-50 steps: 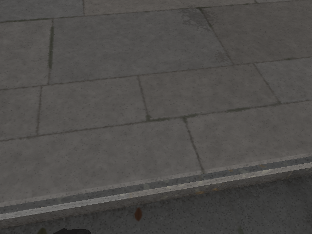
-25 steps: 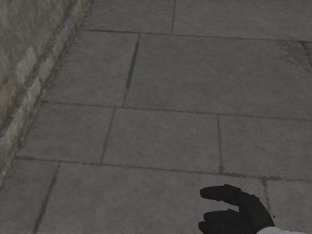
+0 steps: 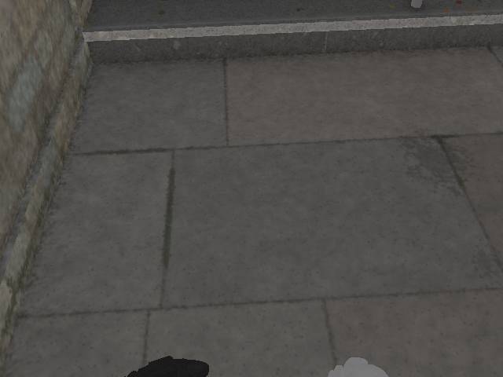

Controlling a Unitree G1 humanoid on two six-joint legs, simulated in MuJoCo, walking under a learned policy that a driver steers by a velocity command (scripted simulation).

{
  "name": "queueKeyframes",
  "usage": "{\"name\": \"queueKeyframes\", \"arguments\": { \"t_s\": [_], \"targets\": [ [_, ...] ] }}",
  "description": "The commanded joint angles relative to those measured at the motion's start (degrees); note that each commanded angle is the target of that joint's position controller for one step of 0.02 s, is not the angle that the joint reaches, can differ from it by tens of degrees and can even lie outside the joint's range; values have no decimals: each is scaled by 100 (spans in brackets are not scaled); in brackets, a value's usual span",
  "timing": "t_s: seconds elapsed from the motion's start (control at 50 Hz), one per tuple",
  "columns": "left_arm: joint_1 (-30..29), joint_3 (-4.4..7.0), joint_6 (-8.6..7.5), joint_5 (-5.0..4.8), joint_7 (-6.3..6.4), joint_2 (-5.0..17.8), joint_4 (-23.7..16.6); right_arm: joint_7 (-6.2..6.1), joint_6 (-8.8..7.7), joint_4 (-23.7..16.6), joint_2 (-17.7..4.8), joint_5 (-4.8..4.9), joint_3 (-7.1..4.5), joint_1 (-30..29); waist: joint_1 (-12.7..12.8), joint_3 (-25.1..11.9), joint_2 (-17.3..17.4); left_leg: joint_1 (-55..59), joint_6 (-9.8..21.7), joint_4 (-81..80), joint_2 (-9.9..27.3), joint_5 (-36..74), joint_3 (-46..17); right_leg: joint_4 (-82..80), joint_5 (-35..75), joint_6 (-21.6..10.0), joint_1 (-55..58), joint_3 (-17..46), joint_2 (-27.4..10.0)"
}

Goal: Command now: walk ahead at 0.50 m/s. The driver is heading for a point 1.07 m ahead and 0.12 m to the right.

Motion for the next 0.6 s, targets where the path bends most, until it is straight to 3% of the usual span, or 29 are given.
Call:
{"name": "queueKeyframes", "arguments": {
  "t_s": [0.02, 0.04, 0.06, 0.08, 0.1, 0.12, 0.14, 0.16, 0.18, 0.2, 0.22, 0.24, 0.26, 0.28, 0.32, 0.36, 0.4, 0.42, 0.46, 0.48, 0.52, 0.58, 0.6],
  "targets": [
    [-1149, 128, -114, 37, -132, 336, -681, 27, -112, -213, -1618, 177, -347, 335, 345, 456, 438, -81, 1189, -338, 1421, 7093, -514, -1444, -1402, 248, 1879, -494, 674],
    [-727, 139, -195, -7, -152, 328, -582, 34, -108, -248, -1908, 188, -524, 230, 504, 303, 490, 796, 1096, 106, 1503, 8199, -418, -2007, -1610, 233, 1981, -341, 760],
    [-230, 181, -293, 22, -116, 410, -480, 36, -131, -335, -2003, 115, -625, 76, 643, -99, 586, 1070, 931, 626, 1473, 9232, -244, -2111, -997, 101, 2651, -170, 741],
    [256, 232, -342, -154, -39, 594, -282, 39, -202, -149, -1611, -60, -614, 782, 516, -896, 158, -439, 642, 1229, 1298, 9826, -420, -1601, -43, -282, 4741, 611, 578],
    [1145, 361, -262, -100, -24, 961, -19, 108, -211, -258, -1613, -70, -637, 580, 985, -1198, -181, -1448, 542, 2137, 936, 8945, -578, -2410, -284, -517, 5893, 1539, 538],
    [2188, 437, -246, -44, 99, 1370, 256, 133, -117, -467, -1062, -151, -541, 317, 1250, -1517, -1045, -2801, 519, 3453, 359, 6255, -834, -3991, -684, -979, 7303, 3199, -89],
    [3389, 567, -251, 205, 109, 1624, 672, 179, 32, -419, -981, 77, -666, -271, 1737, -1225, -1948, -3724, 127, 7374, -736, 1299, -1267, -5838, -528, -1559, 6907, 5401, -961],
    [3263, 573, -449, 208, 188, 1550, 862, 162, 52, -443, -1058, 184, -753, -329, 1432, -643, -1261, -4429, 392, 9107, -548, 1950, -2281, -6049, -1924, -844, 6103, 5407, -840],
    [2570, 600, -558, 99, 165, 1373, 998, 68, -30, -650, -906, 161, -712, -679, 1046, 171, -975, -5088, 494, 9753, -585, 1841, -2149, -5840, -1528, -748, 5476, 4676, -807],
    [2136, 528, -585, 26, 130, 966, 1126, -35, -50, -860, -836, 177, -648, -1013, 786, 50, -357, -5399, 647, 9958, -646, 1632, -2125, -5738, -125, -636, 5517, 4136, -886],
    [1888, 413, -590, 22, 104, 547, 1259, -141, -14, -1142, -731, 179, -549, -1329, 490, -62, 59, -5550, 779, 9661, -491, 1641, -2173, -5725, 637, -293, 5523, 3550, -923],
    [1507, 329, -590, 101, 97, 197, 1309, -206, 54, -1182, -588, 188, -465, -1342, 178, -63, 188, -5601, 864, 9392, -268, 1876, -2066, -5855, 1073, -55, 5218, 3019, -812],
    [1399, 311, -667, 141, 111, 155, 1297, -248, 116, -1221, -628, 134, -476, -1403, -2, 32, 122, -5652, 811, 8878, -134, 1809, -1881, -5984, 1423, 74, 5145, 2332, -578],
    [1111, 383, -737, 65, 111, 191, 1124, -219, 160, -1226, -712, 132, -516, -1511, -83, 96, -59, -5437, 679, 8227, 86, 1366, -1509, -6315, 1013, -32, 4984, 1691, -388],
    [1038, 376, -852, 86, 199, 281, 908, -231, 106, -1389, -843, 126, -598, -1945, -124, 187, -649, -4671, 444, 7421, 305, 1243, -893, -6886, 1075, -25, 4468, 1021, -3],
    [1659, 402, -930, 172, 259, 523, 910, -167, 2, -1561, -1046, 51, -634, -2444, 191, 142, -612, -4883, 127, 6456, 480, 1915, -674, -6957, 2031, -68, 4899, 917, -42],
    [2387, 455, -920, 188, 233, 739, 1015, -129, 11, -1683, -896, 49, -591, -2840, 494, 109, -655, -4929, -128, 5154, 573, 2410, -461, -6975, 2898, -161, 5728, 834, -153],
    [2568, 474, -909, 135, 184, 779, 1032, -121, 56, -1729, -818, 62, -576, -3005, 574, 258, -706, -4613, -168, 4458, 583, 2581, -357, -7092, 2814, -229, 5708, 790, -201],
    [2766, 496, -928, 35, 56, 850, 1071, -131, 188, -1822, -873, 71, -635, -3275, 588, 602, -865, -3991, -156, 3521, 497, 2750, -240, -7393, 2507, -345, 5644, 856, -401],
    [2803, 519, -951, -45, 14, 850, 1095, -194, 245, -1920, -914, 93, -677, -3428, 579, 718, -918, -3852, -186, 3084, 436, 2684, -248, -7413, 2643, -391, 5917, 965, -532],
    [2943, 586, -988, -105, -21, 973, 1210, -263, 338, -2068, -979, 125, -735, -3752, 598, 918, -896, -4002, -169, 2357, 404, 2395, -308, -7387, 2939, -372, 6872, 1111, -803],
    [2995, 704, -925, -87, 20, 1068, 1302, -352, 305, -2219, -1113, 178, -881, -4022, 595, 843, -880, -3716, 16, 1580, 222, 1597, -168, -7079, 3623, -236, 7964, 1123, -1039],
    [2870, 844, -855, -129, 71, 1332, 1406, -335, 200, -2195, -1135, 279, -890, -3900, 544, 781, -830, -3162, 121, 1310, 109, 1903, -186, -6760, 4020, -54, 7993, 970, -867]
  ]
}}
